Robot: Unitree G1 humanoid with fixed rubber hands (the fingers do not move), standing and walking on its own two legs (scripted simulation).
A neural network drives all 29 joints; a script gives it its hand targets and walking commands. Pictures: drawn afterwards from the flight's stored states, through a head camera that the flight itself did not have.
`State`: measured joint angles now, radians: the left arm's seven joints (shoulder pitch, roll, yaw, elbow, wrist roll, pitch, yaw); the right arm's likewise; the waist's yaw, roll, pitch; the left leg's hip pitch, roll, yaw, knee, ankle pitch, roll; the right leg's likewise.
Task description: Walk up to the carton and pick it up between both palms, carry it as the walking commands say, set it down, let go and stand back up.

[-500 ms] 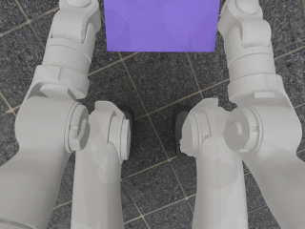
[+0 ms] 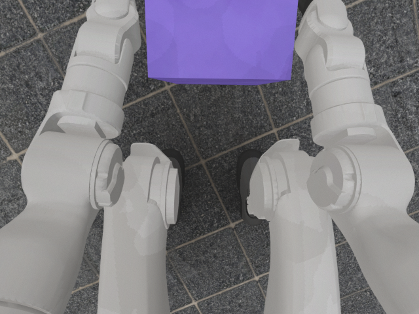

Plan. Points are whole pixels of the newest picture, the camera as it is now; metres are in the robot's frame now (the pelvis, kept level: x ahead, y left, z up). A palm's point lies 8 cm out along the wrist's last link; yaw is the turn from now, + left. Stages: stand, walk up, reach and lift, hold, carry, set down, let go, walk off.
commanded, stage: set down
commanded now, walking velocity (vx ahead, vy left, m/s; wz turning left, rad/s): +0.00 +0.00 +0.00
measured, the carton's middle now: (219, 17) +0.53 -0.01 -0.25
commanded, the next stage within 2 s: none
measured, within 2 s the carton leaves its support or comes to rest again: rests again in 0.22 s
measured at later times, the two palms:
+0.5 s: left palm out of the picture +0.55 +0.13 -0.18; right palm (318, 2) +0.53 -0.14 -0.18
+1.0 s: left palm out of the picture +0.55 +0.13 -0.19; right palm (320, 5) +0.53 -0.15 -0.18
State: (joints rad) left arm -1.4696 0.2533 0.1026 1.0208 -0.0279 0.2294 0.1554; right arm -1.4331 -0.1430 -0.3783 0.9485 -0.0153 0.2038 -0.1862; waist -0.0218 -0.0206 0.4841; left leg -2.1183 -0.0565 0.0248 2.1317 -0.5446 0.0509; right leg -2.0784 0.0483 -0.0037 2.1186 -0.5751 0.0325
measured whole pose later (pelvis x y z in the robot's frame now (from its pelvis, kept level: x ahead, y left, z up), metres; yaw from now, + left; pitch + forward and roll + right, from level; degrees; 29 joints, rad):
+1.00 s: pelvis +0.01 +0.00 -0.02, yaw +0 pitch +35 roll -3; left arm -1.47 0.25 0.12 1.08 -0.03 0.17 0.07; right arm -1.40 -0.17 -0.42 1.03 -0.03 0.17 -0.13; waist -0.02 -0.03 0.36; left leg -2.24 -0.06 0.02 2.16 -0.54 0.05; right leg -2.20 0.05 0.00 2.15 -0.57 0.03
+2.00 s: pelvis +0.00 +0.00 +0.01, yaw +0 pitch +28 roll -2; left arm -1.46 0.41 0.03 0.92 -0.15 0.21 0.11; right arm -1.35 -0.30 -0.21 0.84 0.22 0.18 -0.19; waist -0.02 -0.01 0.52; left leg -2.05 -0.06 0.02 2.13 -0.56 0.05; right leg -2.01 0.05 0.00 2.12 -0.59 0.04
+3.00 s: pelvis +0.02 +0.00 +0.25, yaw +0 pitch +28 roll +0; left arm -1.32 0.37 0.11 0.97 -0.15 0.27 0.03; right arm -1.16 -0.25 -0.23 0.77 0.08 0.28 -0.15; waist -0.02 -0.01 0.32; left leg -1.34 -0.05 0.02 1.21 -0.35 0.05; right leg -1.33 0.05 0.07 1.21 -0.36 0.04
